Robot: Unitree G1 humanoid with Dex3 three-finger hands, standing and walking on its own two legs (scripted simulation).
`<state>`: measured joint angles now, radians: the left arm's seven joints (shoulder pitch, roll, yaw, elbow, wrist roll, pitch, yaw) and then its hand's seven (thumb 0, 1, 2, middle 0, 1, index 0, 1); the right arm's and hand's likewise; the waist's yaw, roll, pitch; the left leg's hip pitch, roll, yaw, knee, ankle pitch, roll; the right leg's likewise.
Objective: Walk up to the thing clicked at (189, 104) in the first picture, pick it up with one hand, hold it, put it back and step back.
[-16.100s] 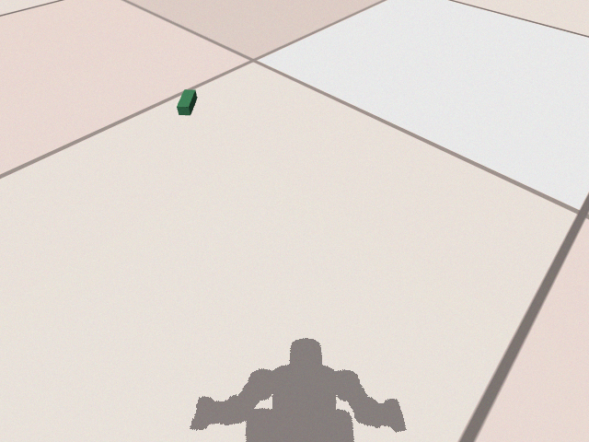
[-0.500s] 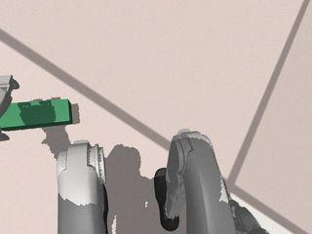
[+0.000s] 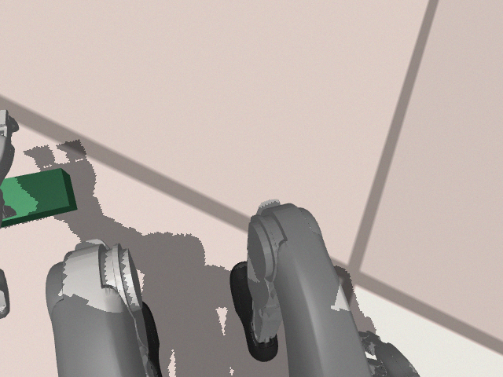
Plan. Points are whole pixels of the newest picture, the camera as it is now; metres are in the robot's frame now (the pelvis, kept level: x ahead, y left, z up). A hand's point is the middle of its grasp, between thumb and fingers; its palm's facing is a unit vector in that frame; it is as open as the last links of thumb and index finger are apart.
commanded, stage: close in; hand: left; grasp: from above
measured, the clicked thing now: (8, 202) +0.42 +0.32 -0.28
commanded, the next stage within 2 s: rest palm in 0.12 s
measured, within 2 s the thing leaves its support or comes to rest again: neither
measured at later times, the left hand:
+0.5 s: hand (3, 211) +0.39 +0.31 -0.23, palm faces -0.41 -0.15 -0.90, open 14.1 cm
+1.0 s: hand out of the picture +0.40 +0.33 -0.26, palm faces -0.56 -0.16 -0.81, open 14.1 cm
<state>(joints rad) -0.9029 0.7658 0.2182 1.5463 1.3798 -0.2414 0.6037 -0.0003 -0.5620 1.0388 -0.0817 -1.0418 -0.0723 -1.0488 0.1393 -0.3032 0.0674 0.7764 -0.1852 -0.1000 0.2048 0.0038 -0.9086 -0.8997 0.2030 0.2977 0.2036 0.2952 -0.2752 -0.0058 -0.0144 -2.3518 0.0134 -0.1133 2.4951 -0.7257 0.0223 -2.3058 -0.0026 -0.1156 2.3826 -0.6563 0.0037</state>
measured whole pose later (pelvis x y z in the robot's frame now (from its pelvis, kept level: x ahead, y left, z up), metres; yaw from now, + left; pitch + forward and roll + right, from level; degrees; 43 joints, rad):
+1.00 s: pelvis +0.00 +0.00 -0.02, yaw -3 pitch +29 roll -11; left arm -0.87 0.94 0.23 1.65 1.27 -0.34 0.51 0.00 -0.52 0.98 -0.07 -1.05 -0.07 -1.04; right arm 0.09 -0.32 0.18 0.77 -0.27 -0.18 0.29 0.00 -0.91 -0.91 0.20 0.30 0.20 0.30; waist -0.29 -0.08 0.15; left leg -2.35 0.01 -0.18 2.59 -0.76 0.01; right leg -2.28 0.01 -0.17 2.44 -0.67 0.01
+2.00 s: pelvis +0.00 +0.01 -0.02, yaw -6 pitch +25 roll -14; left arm -0.85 0.94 0.13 1.69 1.36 -0.35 0.76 0.00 -0.49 0.96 -0.08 -1.02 -0.08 -1.02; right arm 0.04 -0.34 0.24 0.76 -0.31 -0.25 0.31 0.00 -0.90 -0.90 0.20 0.30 0.20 0.30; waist -0.30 -0.13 0.14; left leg -2.32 0.02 -0.22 2.61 -0.76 0.03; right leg -2.24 0.04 -0.21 2.40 -0.64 0.03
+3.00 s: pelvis -0.01 +0.01 -0.01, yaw -6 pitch +26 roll -14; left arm -0.92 0.97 0.17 1.74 1.27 -0.22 0.72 0.00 -0.30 0.80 -0.22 -0.90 -0.23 -0.88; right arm 0.03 -0.38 0.23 0.74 -0.27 -0.32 0.33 0.00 -0.89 -0.90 0.20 0.30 0.20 0.29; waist -0.32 -0.15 0.15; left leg -2.33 0.01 -0.22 2.60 -0.75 0.03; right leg -2.24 0.03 -0.21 2.39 -0.63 0.04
